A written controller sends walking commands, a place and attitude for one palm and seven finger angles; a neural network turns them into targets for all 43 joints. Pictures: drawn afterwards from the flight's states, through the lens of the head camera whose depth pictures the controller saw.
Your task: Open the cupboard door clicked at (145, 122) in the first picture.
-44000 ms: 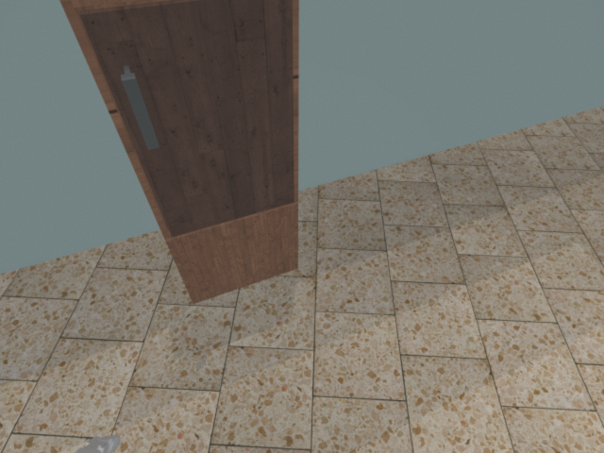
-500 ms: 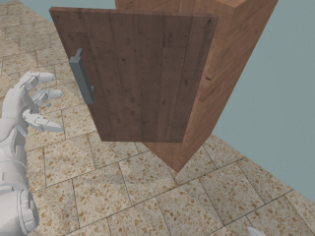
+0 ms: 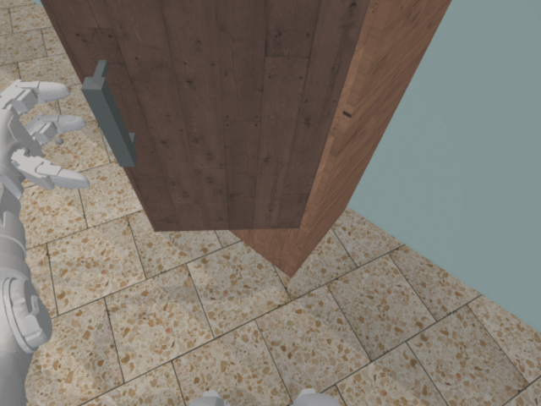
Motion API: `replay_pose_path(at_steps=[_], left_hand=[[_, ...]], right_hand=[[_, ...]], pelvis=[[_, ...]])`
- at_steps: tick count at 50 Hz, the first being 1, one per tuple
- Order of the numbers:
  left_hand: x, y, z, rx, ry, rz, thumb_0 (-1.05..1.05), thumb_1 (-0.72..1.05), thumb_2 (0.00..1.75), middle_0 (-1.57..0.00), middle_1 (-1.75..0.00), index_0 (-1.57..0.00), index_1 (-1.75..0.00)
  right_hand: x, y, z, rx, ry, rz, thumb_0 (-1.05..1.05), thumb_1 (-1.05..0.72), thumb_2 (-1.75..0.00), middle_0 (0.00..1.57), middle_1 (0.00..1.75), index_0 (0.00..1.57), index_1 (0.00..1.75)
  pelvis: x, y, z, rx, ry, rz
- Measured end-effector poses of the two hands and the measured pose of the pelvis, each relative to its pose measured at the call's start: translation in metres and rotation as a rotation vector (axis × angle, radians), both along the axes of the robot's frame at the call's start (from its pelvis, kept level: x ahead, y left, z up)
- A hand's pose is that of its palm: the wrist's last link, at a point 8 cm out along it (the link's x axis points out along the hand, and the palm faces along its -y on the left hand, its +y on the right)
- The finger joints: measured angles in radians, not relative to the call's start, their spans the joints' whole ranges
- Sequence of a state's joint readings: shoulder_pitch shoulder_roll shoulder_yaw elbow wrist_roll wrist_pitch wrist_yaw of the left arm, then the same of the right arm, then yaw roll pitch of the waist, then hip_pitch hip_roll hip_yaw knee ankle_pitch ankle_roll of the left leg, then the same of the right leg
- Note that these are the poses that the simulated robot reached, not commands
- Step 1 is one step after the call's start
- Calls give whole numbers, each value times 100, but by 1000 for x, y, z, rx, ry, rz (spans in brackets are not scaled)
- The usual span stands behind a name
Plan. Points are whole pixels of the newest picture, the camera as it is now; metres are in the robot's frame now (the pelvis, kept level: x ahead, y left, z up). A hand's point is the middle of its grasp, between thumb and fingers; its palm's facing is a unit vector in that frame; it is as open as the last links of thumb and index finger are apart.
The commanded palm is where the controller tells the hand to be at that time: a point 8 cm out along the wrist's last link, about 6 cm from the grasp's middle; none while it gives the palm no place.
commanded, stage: move the hooked fingers beside the handle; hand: left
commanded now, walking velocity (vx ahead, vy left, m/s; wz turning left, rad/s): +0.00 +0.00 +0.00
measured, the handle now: (116, 117) +0.52 +0.21 +0.10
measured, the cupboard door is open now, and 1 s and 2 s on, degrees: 42 42 42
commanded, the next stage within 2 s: slide the fingers in behind the handle in 0.84 s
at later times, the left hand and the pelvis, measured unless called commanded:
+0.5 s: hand (50, 141) +0.46 +0.29 +0.11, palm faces +0.02 -1.00 +0.01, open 14.0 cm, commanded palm +0.43 +0.33 +0.10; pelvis +0.01 +0.00 +0.00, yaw -1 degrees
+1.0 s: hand (54, 144) +0.45 +0.28 +0.11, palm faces +0.02 -1.00 +0.00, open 14.0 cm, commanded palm +0.43 +0.32 +0.10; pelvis +0.00 +0.00 +0.00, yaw +0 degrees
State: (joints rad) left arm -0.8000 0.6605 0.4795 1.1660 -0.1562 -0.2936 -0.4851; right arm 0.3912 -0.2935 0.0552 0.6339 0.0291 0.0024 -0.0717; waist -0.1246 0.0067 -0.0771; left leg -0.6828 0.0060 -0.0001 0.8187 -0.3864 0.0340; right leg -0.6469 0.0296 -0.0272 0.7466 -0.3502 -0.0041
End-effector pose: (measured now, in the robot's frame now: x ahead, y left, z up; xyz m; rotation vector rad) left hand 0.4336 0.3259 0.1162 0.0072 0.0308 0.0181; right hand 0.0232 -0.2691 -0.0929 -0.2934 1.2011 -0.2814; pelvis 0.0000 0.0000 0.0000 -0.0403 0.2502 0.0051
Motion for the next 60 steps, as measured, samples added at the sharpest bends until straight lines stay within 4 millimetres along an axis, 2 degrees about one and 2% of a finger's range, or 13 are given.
replay_pose_path(at_steps=[7, 15, 25, 33, 39, 50, 60], left_hand=[[14, 1, 0, -6, -2, -3, -1, -50, 30, -30, -120, -30, -120], [12, 7, -10, -14, 11, 1, -1, -50, 30, -30, -120, -30, -119], [3, 14, -6, -16, -22, -3, -1, -50, 30, -30, -120, -29, -120], [-3, 5, -7, -15, -18, -9, -1, -50, 30, -30, -120, -29, -120], [-3, 3, -7, -15, -11, 6, -1, -50, 30, -30, -120, -30, -120], [-4, 6, -3, -4, -12, 1, -1, -50, 30, -30, -120, -30, -120], [3, -12, -9, -14, -12, -23, -1, -50, 30, -30, -120, -29, -120]], right_hand=[[-14, -1, -1, -4, 57, -25, 0, -90, -90, 20, 30, 20, 30], [-17, 0, 0, 0, 83, -43, 0, -90, -90, 20, 30, 20, 30], [4, 1, 1, 3, 49, -21, 0, -91, -90, 20, 30, 20, 30], [29, 5, -1, 15, -16, 22, 0, -91, -90, 20, 30, 20, 30], [35, 7, -1, 19, -49, 32, 0, -91, -90, 20, 30, 20, 30], [12, 2, -4, 13, 1, 11, 0, -91, -90, 20, 30, 20, 30], [-6, -2, -3, 3, 45, -11, 0, -91, -90, 20, 30, 20, 30]], pelvis=[[2, 0, -2, -3, 23, -7], [6, 0, -3, -5, 32, -16], [11, 2, -2, -10, 26, -8], [9, 3, -2, -10, 14, 4], [6, 2, -3, -9, 8, 4], [1, -1, -4, -8, 11, 2], [-1, -1, -4, -7, 14, 3]])
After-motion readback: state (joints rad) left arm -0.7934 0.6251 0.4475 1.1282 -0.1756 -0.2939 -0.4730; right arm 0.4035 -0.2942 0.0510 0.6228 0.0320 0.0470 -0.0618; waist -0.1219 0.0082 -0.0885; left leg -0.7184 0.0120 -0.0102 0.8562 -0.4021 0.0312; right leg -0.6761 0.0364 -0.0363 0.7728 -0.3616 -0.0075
